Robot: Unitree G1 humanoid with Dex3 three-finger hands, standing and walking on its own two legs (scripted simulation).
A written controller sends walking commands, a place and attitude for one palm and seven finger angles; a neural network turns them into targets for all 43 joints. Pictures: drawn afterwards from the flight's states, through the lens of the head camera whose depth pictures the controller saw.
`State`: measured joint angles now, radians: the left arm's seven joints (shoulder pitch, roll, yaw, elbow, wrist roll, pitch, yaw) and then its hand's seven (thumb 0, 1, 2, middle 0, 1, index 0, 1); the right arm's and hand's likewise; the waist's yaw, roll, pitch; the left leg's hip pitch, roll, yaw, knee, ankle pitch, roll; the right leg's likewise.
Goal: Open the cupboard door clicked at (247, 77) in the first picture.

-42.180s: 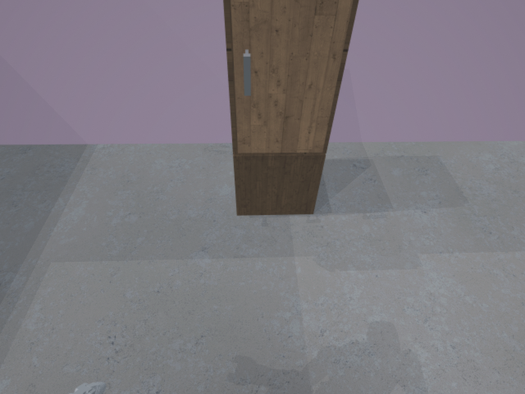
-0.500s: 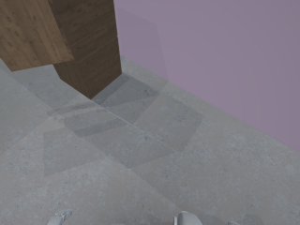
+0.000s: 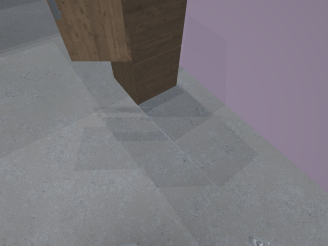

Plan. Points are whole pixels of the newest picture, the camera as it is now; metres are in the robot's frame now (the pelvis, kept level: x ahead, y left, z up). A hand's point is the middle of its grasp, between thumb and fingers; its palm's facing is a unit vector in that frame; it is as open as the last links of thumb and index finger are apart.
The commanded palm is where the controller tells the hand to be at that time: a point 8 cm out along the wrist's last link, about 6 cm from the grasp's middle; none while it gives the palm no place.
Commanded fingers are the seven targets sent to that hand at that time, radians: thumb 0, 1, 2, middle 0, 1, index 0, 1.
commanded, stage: take the last steps up to it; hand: left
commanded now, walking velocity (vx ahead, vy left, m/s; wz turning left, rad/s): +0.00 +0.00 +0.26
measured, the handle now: (53, 2) +1.06 +0.59 +0.01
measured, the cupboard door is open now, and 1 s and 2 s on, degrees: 56 56 56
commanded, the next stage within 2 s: come to a stop and stand still in 1.62 s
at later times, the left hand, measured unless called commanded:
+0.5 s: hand out of the picture +0.07 +0.18 -0.15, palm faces +0.19 -0.95 -0.24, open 7.4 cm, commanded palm none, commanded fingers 0.00 0.90 0.90 -0.20 -0.30 -0.20 -0.30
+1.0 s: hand (61, 211) +0.20 +0.31 -0.16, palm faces +0.26 -0.94 -0.21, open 7.4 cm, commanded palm none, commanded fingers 0.00 0.90 0.90 -0.20 -0.30 -0.20 -0.30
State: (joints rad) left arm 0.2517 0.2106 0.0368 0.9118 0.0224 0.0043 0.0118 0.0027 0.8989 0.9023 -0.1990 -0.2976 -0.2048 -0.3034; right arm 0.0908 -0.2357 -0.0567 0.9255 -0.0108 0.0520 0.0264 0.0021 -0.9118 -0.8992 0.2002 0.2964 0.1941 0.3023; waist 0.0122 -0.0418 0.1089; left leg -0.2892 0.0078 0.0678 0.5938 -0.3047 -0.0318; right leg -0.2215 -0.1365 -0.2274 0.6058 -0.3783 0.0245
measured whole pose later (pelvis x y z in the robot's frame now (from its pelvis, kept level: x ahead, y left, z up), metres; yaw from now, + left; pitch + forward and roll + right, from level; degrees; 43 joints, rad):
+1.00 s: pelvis +0.21 +0.11 +0.01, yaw +12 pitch +0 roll +2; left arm 0.22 0.20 0.06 1.02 0.03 -0.01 -0.01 0.01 0.91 0.90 -0.19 -0.30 -0.20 -0.30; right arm 0.19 -0.17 -0.04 0.99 -0.03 -0.05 -0.02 -0.01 -0.94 -0.90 0.20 0.30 0.20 0.30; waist 0.03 -0.03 0.07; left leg -0.25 -0.03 0.16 0.47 -0.23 0.07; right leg -0.54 -0.13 -0.09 1.15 -0.37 0.00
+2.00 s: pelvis +0.51 +0.29 +0.01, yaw +9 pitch +1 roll -2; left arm 0.13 0.22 0.07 0.99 0.02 0.06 0.01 0.00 0.91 0.90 -0.19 -0.30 -0.20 -0.30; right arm 0.21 -0.14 -0.02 1.05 -0.02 -0.01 -0.06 -0.01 -0.93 -0.90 0.21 0.30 0.20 0.30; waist -0.01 -0.05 0.07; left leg -0.23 0.03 0.16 0.46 -0.25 0.07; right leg -0.53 -0.01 -0.01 1.10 -0.37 0.03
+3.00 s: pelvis +0.51 +0.25 +0.01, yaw +8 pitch +0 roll +1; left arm 0.27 0.16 0.00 1.10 0.01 0.01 0.01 0.00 0.91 0.90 -0.19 -0.30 -0.20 -0.30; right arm 0.19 -0.17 -0.02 1.06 -0.01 0.01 -0.02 -0.01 -0.92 -0.90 0.20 0.30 0.20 0.30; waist 0.01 0.00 0.03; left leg -0.21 -0.01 0.06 0.45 -0.24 0.02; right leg -0.16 -0.03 -0.01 0.47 -0.31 0.01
